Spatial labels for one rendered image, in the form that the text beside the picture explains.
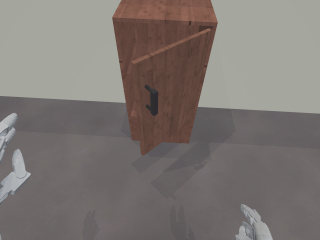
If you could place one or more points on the right robot hand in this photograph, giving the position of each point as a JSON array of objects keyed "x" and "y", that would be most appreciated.
[{"x": 258, "y": 231}]

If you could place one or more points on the handle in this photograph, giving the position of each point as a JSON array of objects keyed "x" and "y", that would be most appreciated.
[{"x": 153, "y": 100}]

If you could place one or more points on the left robot hand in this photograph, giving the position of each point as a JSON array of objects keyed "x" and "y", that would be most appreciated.
[{"x": 15, "y": 180}]

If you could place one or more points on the cupboard door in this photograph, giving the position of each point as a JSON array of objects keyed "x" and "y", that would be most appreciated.
[{"x": 175, "y": 71}]

